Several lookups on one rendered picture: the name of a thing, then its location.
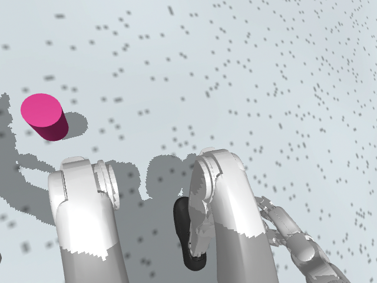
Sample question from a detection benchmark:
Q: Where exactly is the right robot arm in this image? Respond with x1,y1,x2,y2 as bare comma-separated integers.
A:
286,233,351,283

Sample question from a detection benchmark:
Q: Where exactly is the right robot hand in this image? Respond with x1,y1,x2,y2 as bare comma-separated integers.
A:
255,196,303,247

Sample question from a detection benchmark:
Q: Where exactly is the can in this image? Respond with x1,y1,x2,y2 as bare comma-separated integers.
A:
21,93,69,141

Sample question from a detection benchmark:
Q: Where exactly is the right robot foot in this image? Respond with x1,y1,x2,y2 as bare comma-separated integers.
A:
173,196,207,271

